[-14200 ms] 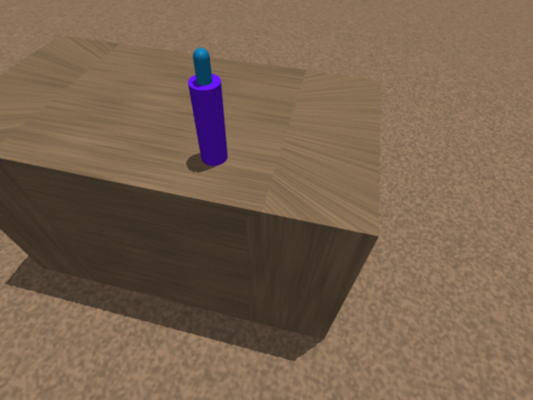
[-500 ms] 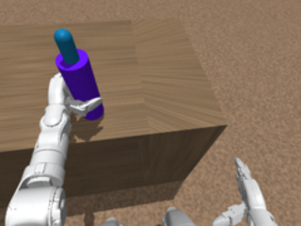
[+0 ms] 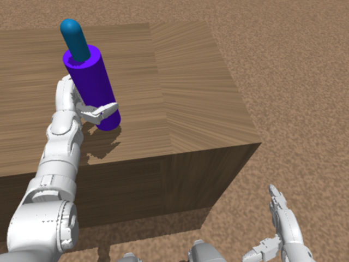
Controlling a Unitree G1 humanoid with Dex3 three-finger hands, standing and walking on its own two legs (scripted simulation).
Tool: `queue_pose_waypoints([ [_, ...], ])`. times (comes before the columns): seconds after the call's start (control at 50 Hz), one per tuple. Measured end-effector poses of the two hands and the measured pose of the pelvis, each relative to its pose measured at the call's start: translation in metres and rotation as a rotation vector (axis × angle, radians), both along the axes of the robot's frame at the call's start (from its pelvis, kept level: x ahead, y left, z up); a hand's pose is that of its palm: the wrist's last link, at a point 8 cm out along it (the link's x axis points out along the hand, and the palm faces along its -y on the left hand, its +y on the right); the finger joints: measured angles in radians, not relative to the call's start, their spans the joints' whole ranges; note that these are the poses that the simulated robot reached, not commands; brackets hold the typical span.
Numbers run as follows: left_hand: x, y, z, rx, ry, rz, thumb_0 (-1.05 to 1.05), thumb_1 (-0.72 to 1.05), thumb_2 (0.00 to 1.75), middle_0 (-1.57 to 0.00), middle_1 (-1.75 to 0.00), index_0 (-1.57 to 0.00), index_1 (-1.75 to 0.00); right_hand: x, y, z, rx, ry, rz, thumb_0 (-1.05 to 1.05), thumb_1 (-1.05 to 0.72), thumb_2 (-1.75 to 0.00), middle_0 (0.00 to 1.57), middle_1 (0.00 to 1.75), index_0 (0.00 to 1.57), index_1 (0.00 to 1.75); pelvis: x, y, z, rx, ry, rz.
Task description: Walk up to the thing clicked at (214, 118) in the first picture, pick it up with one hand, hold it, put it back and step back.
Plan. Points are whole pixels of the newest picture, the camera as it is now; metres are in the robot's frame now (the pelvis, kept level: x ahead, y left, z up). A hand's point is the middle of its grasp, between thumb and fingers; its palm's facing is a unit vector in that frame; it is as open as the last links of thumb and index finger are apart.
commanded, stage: lift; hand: left
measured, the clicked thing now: (93, 83) +0.46 +0.12 +0.15
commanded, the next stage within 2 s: hold in 1.32 s
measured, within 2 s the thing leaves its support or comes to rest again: neither
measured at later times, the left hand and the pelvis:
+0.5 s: hand (82, 86) +0.44 +0.13 +0.17, palm faces +0.01 -1.00 -0.07, open 9.8 cm; pelvis +0.02 +0.00 +0.01, yaw +1 degrees
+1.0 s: hand (60, 107) +0.35 +0.14 +0.21, palm faces +0.02 -1.00 -0.06, open 9.8 cm; pelvis +0.00 -0.01 +0.02, yaw +2 degrees
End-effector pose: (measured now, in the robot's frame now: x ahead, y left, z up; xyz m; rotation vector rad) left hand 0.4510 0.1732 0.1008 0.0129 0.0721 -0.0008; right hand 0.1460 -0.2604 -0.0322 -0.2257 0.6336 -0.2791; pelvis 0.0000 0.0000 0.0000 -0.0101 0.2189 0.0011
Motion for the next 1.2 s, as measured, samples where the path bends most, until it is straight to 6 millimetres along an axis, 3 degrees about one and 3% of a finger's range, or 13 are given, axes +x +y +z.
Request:
queue_pose_waypoints([
  [0.18,-0.004,0.003,0.017,0.007,-0.044,-0.005,-0.03,-0.51,1.13,-0.75,-1.13,-0.81,-1.20,0.012,0.004,0.013,0.004,-0.057,0.017,-0.01,0.53,-0.06,0.06,0.05,0.06,0.05,0.010,0.000,0.004,-0.003,-0.015,0.002],
  [0.38,-0.016,0.008,0.051,0.044,-0.076,0.014,-0.03,-0.50,1.13,-0.74,-1.14,-0.81,-1.20,0.015,0.005,0.011,0.041,-0.065,0.015,-0.01,0.53,-0.06,0.06,0.05,0.06,0.05,0.017,-0.001,0.010,-0.002,-0.055,0.006],
  [0.6,-0.054,0.013,0.077,0.050,-0.091,0.012,-0.03,-0.50,1.13,-0.74,-1.14,-0.80,-1.20,0.022,0.001,0.010,0.064,-0.091,0.023,-0.01,0.54,-0.05,0.06,0.05,0.06,0.05,0.018,-0.007,0.015,0.006,-0.117,0.018],
  [0.9,-0.110,0.020,0.101,0.053,-0.071,0.012,-0.03,-0.50,1.13,-0.73,-1.15,-0.79,-1.21,0.019,0.010,0.004,0.081,-0.123,0.062,-0.01,0.54,-0.05,0.06,0.05,0.06,0.05,0.005,-0.009,0.021,0.012,-0.190,0.033],
  [1.2,-0.136,0.025,0.122,0.040,-0.086,0.025,-0.03,-0.50,1.14,-0.73,-1.15,-0.80,-1.21,0.004,0.011,0.001,0.075,-0.143,0.051,-0.01,0.54,-0.05,0.06,0.05,0.06,0.05,-0.009,-0.006,0.025,0.013,-0.232,0.031],
])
